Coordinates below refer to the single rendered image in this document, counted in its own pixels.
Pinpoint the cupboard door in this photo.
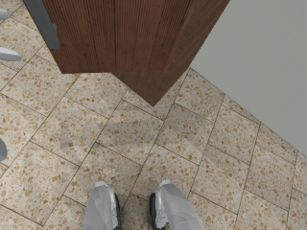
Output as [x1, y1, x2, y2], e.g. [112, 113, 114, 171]
[22, 0, 194, 74]

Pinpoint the right robot shin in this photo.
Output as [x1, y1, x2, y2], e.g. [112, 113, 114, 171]
[155, 179, 171, 228]

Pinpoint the robot right foot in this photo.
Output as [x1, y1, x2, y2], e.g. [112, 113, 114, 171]
[149, 193, 166, 230]

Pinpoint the handle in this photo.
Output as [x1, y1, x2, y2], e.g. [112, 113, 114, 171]
[24, 0, 60, 49]

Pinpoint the robot left hand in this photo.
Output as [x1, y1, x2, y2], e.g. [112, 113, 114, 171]
[0, 9, 22, 61]

